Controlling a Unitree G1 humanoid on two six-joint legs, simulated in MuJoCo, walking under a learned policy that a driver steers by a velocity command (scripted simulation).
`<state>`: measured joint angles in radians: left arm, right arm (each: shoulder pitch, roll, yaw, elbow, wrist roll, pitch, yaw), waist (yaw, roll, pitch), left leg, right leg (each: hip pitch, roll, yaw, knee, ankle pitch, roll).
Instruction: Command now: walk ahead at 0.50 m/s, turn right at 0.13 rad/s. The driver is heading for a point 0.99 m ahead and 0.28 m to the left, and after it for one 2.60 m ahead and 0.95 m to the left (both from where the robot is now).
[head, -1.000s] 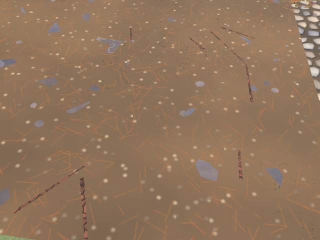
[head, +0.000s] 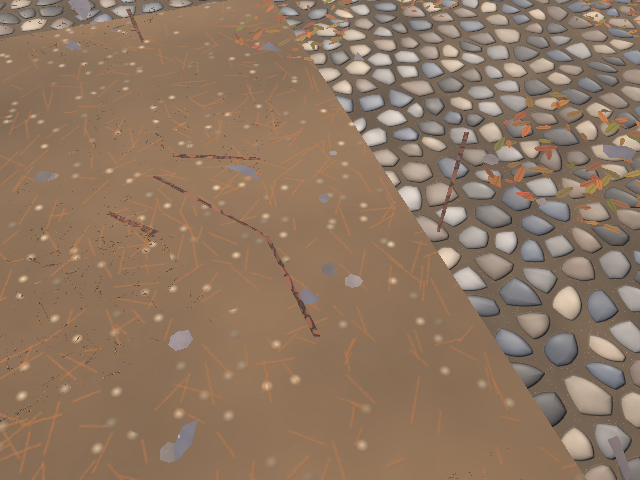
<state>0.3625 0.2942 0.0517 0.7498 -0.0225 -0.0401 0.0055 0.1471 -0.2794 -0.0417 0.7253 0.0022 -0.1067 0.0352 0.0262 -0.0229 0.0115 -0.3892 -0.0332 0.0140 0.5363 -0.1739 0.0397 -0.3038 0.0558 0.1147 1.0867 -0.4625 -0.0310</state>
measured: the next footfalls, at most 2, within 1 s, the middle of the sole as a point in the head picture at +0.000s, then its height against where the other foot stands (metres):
right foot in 0.42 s outside the picture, level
left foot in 0.96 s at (283, 393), level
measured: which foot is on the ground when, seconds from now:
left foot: down 0.00-0.44, up 0.46-0.94, down 0.96-1.00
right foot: up 0.00-0.40, down 0.42-0.98, up 1.00-1.00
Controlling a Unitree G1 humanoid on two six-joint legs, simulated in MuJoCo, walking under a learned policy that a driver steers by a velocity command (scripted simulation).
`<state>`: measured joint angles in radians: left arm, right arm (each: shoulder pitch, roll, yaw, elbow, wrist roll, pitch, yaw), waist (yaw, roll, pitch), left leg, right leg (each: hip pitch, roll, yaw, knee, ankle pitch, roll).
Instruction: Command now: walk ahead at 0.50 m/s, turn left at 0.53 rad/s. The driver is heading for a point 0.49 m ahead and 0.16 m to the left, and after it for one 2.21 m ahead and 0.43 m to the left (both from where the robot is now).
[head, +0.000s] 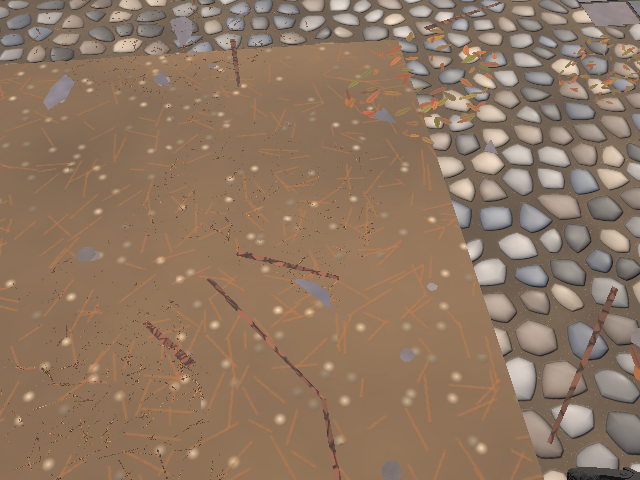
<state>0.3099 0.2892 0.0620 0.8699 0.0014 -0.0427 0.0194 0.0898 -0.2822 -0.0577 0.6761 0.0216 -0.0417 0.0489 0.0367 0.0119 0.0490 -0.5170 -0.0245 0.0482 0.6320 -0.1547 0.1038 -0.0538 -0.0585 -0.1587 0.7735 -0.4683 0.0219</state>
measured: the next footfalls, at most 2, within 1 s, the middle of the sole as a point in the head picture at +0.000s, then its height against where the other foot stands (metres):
right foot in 0.44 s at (393, 479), level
left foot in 0.96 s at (219, 401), level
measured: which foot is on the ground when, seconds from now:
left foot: down 0.00-0.44, up 0.46-0.94, down 0.96-1.00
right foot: up 0.00-0.42, down 0.44-0.96, up 0.98-1.00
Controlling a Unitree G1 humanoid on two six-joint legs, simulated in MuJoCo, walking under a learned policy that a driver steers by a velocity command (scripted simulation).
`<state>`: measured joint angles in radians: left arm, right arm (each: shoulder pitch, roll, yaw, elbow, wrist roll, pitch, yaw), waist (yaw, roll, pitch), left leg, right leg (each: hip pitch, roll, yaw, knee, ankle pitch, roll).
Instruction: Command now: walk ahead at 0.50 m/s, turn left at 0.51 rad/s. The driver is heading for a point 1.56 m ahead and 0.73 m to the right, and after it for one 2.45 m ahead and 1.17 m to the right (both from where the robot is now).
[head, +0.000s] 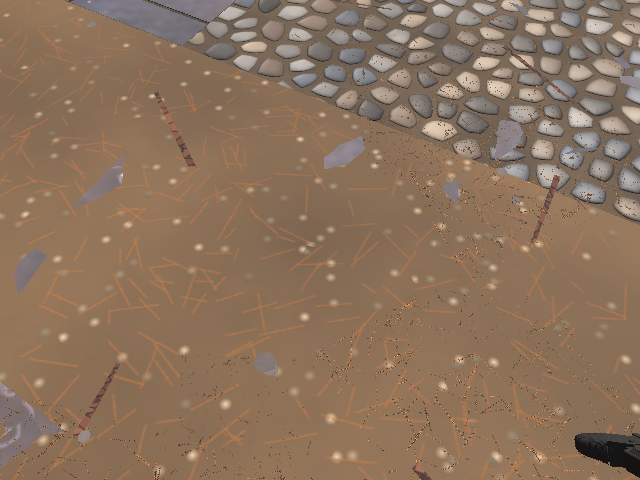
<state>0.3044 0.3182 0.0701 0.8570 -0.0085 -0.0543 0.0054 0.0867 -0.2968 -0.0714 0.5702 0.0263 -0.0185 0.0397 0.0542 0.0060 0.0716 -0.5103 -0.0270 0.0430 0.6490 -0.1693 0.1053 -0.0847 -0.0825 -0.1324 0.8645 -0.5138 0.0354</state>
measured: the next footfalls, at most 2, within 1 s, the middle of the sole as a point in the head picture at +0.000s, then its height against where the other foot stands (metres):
right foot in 0.50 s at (418, 469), level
left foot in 0.96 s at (352, 324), level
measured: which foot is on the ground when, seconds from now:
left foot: down 0.00-0.52, up 0.54-0.94, down 0.96-1.00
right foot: up 0.00-0.48, down 0.50-0.96, up 0.98-1.00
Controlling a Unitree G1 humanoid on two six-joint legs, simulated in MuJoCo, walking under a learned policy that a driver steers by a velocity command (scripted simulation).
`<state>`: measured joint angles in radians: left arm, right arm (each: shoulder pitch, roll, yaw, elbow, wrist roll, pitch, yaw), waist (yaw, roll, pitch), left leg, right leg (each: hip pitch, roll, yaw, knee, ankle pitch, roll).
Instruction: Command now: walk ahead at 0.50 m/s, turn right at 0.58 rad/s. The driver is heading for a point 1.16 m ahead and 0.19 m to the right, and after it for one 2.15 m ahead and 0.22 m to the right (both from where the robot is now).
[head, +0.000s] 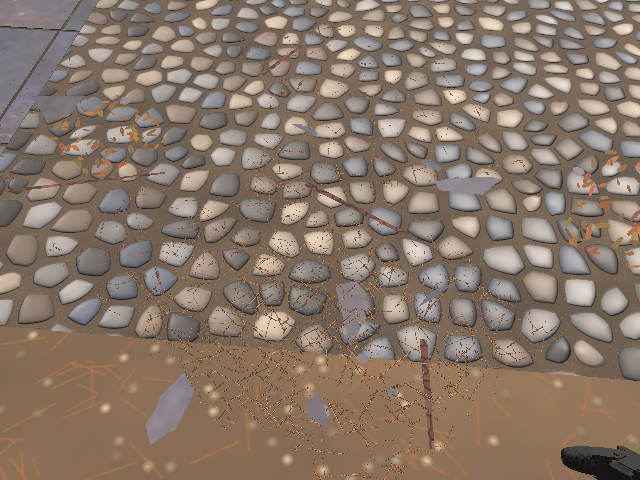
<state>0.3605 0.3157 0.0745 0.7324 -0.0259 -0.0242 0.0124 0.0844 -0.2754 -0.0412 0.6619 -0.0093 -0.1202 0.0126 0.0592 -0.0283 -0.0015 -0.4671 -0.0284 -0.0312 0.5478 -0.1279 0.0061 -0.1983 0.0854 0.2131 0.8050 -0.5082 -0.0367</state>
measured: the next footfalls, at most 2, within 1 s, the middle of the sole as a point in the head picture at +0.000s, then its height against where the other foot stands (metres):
right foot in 0.48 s outside the picture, level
left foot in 0.98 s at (394, 370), level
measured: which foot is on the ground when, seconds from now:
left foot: down 0.00-0.48, up 0.50-0.96, down 0.98-1.00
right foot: up 0.00-0.46, down 0.48-1.00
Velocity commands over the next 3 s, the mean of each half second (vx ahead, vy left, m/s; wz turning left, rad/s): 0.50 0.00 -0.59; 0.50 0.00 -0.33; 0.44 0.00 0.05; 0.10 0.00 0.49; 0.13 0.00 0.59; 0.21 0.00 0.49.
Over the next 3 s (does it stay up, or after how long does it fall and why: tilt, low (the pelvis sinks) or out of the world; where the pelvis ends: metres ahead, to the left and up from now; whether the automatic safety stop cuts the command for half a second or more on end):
stays up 1.03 -0.19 0.01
